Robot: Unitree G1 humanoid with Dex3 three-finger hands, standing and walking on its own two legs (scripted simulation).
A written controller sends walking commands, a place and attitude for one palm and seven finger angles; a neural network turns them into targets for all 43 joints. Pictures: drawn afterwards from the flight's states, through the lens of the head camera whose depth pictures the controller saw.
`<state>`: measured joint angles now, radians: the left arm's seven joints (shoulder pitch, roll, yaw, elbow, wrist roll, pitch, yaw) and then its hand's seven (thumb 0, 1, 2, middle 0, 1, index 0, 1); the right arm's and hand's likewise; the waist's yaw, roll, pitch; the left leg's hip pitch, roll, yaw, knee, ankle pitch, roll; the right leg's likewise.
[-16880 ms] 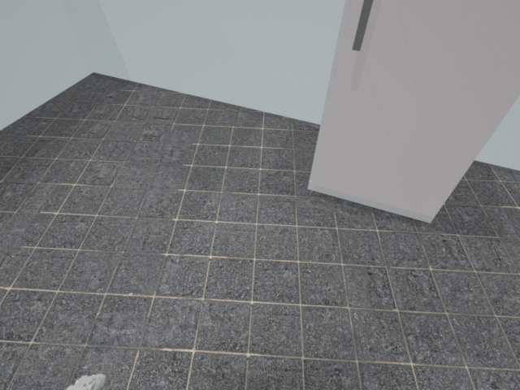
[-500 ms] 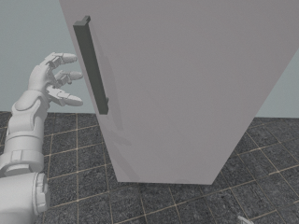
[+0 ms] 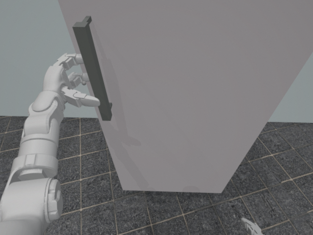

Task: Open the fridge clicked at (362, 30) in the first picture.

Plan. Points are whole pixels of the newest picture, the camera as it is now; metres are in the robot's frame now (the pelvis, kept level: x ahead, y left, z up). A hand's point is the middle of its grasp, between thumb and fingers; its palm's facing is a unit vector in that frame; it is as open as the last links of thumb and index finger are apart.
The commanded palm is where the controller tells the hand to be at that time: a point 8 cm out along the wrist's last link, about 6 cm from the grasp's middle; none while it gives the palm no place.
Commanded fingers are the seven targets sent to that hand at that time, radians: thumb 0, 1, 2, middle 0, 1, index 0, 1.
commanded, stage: feel for the door with the fingertips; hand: left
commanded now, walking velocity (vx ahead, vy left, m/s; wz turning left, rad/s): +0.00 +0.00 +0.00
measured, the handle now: (98, 75) +0.47 +0.17 +0.18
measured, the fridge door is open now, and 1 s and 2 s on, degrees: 0 0 0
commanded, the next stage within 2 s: slide the fingers in behind the handle in 0.12 s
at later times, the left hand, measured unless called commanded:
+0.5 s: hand (87, 83) +0.42 +0.19 +0.20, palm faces +0.00 -1.00 +0.02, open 13.9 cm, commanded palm +0.38 +0.24 +0.19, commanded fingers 0.00 -0.50 0.30 -0.30 -1.20 -0.30 -1.20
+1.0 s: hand (96, 85) +0.41 +0.16 +0.20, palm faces +0.00 -1.00 +0.00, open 14.1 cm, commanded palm +0.38 +0.23 +0.19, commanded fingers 0.00 -0.50 0.30 -0.30 -1.20 -0.30 -1.20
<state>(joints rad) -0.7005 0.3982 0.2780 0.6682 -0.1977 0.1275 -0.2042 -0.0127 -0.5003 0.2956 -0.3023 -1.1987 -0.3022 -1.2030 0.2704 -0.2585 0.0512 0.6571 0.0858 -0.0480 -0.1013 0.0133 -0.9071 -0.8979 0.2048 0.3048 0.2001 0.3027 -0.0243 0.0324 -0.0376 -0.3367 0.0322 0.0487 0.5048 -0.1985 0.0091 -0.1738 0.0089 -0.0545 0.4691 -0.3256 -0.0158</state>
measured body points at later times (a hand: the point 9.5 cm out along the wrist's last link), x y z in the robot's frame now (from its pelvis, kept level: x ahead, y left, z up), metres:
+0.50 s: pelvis +0.00 +0.00 +0.00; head -0.01 -0.02 +0.45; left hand +0.41 +0.24 +0.20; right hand +0.11 -0.26 -0.11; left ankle +0.04 +0.12 -0.74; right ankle -0.05 -0.11 -0.74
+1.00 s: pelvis +0.00 +0.00 +0.00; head -0.01 -0.02 +0.45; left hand +0.40 +0.22 +0.20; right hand +0.14 -0.25 -0.10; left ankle +0.04 +0.12 -0.74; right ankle -0.05 -0.11 -0.74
